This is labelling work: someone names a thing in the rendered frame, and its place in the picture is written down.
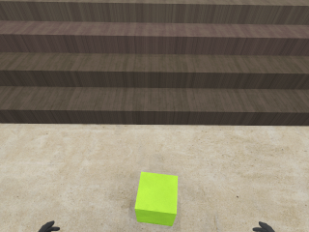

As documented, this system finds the carton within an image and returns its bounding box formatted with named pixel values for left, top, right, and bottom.
left=134, top=171, right=178, bottom=226

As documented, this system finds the robot left hand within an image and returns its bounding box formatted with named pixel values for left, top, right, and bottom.
left=38, top=220, right=60, bottom=232

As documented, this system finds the robot right hand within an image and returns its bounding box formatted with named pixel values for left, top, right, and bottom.
left=252, top=221, right=275, bottom=232

